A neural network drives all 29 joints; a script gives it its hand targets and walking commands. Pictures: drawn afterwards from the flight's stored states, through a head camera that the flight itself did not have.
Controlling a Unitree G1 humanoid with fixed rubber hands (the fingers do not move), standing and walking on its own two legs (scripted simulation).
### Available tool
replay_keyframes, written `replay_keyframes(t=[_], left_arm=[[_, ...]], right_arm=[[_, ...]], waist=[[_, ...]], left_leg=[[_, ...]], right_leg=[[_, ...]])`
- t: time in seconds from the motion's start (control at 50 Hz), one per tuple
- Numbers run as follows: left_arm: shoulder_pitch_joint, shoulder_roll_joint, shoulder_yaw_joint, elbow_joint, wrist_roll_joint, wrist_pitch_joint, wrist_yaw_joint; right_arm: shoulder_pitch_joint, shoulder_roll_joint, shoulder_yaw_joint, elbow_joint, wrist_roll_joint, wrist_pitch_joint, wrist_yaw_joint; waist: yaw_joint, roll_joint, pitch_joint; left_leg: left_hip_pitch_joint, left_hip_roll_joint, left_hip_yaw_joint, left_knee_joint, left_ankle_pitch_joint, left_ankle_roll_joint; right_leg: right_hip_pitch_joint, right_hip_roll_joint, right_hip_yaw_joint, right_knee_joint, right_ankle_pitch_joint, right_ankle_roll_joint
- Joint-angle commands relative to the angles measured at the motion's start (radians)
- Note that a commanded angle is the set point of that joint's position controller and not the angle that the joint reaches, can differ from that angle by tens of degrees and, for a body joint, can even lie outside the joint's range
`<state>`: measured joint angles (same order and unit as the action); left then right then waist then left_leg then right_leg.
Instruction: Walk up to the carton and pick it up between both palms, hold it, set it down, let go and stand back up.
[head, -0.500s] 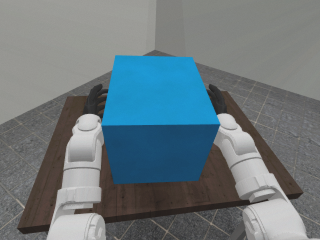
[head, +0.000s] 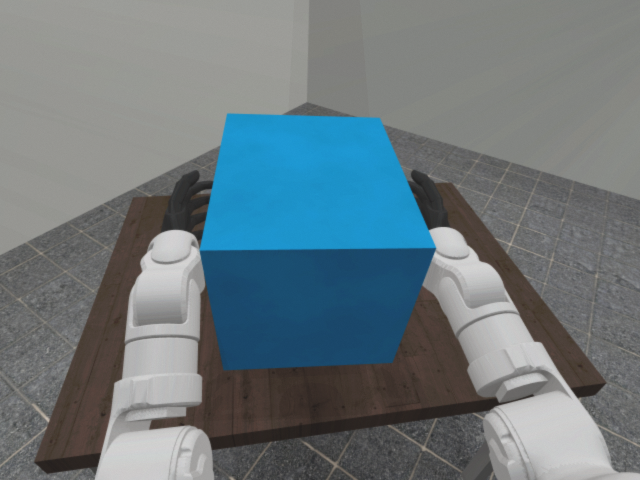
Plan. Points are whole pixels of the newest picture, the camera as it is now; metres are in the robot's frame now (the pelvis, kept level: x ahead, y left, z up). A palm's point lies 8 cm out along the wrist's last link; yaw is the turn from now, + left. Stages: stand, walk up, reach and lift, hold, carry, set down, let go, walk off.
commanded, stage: set down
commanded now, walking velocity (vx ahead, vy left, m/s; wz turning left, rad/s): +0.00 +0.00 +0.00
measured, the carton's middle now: (307, 234) +0.39 +0.01 +0.15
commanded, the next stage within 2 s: none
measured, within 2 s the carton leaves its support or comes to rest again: neither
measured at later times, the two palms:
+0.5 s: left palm (185, 251) +0.38 +0.17 +0.13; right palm (415, 260) +0.37 -0.14 +0.12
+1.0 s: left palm (194, 251) +0.40 +0.16 +0.11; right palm (413, 257) +0.39 -0.14 +0.10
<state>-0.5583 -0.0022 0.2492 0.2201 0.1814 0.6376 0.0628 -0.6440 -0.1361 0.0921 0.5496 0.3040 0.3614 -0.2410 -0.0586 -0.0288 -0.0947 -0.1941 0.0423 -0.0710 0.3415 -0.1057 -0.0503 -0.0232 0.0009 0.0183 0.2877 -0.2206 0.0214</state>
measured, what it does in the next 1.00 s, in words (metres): stands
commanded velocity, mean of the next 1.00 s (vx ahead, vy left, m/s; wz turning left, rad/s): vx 0.00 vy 0.00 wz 0.00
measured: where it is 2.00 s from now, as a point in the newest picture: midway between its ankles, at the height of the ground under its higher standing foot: outside the picture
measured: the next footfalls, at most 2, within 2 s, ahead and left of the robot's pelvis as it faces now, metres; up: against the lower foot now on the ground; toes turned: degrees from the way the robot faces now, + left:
none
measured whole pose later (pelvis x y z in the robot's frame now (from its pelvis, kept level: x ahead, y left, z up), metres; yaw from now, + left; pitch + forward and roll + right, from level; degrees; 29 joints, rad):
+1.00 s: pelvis +0.02 +0.00 +0.00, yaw +0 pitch -1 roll -1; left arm -0.62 -0.01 0.30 0.66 0.22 0.17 0.01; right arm -0.58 -0.02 -0.11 0.82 0.01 -0.04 -0.19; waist -0.01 -0.05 -0.04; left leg -0.19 0.03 -0.05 0.34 -0.13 -0.04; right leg 0.00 -0.02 0.01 0.25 -0.23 0.03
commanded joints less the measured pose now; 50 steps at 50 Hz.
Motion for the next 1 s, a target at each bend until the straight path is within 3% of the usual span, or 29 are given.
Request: replay_keyframes(t=[0.0,0.16,0.24,0.34,0.44,0.52,0.72,0.98], left_arm=[[-0.823,-0.697,-0.555,-0.178,-0.141,-0.123,-0.179],[-0.743,-0.634,-0.364,0.100,0.004,-0.227,-0.250],[-0.670,-0.620,-0.315,0.173,0.045,-0.277,-0.276],[-0.670,-0.663,-0.389,0.156,0.015,-0.343,-0.246],[-0.719,-0.708,-0.514,0.085,-0.040,-0.402,-0.187],[-0.738,-0.718,-0.561,0.069,-0.064,-0.434,-0.156],[-0.710,-0.681,-0.451,0.203,-0.028,-0.465,-0.186],[-0.766,-0.674,-0.377,0.326,-0.006,-0.553,-0.216]], right_arm=[[-0.939,0.778,0.367,-0.391,0.049,-0.091,0.106],[-0.883,0.737,0.155,-0.233,-0.199,-0.273,0.155],[-0.845,0.708,0.113,-0.196,-0.276,-0.360,0.170],[-0.858,0.697,0.165,-0.225,-0.262,-0.449,0.175],[-0.861,0.690,0.219,-0.245,-0.221,-0.489,0.182],[-0.847,0.696,0.247,-0.231,-0.199,-0.489,0.185],[-0.805,0.738,0.234,-0.138,-0.232,-0.472,0.179],[-0.787,0.783,0.152,-0.055,-0.326,-0.522,0.177]], waist=[[0.006,0.068,-0.413],[0.023,-0.012,-0.240],[0.028,-0.024,-0.230],[0.017,0.021,-0.335],[0.009,0.080,-0.434],[0.018,0.096,-0.474],[0.055,0.041,-0.436],[0.037,0.021,-0.426]], left_leg=[[0.377,-0.095,0.070,0.028,0.260,0.014],[0.319,-0.086,0.111,-0.044,0.048,0.043],[0.311,-0.088,0.133,-0.048,0.089,0.042],[0.355,-0.084,0.131,0.001,0.261,0.008],[0.423,-0.069,0.111,0.049,0.413,-0.030],[0.439,-0.062,0.102,0.067,0.459,-0.041],[0.354,-0.071,0.115,0.040,0.377,-0.014],[0.306,-0.071,0.122,0.039,0.375,-0.015]], right_leg=[[-0.082,0.065,-0.062,-0.048,0.328,0.047],[-0.070,0.028,-0.088,-0.081,0.140,0.052],[-0.018,0.025,-0.106,-0.073,0.202,0.057],[0.015,0.042,-0.117,-0.056,0.316,0.051],[-0.032,0.064,-0.120,-0.058,0.304,0.038],[-0.060,0.069,-0.111,-0.058,0.304,0.032],[0.010,0.046,-0.081,-0.038,0.410,0.047],[0.045,0.033,-0.077,-0.025,0.518,0.062]])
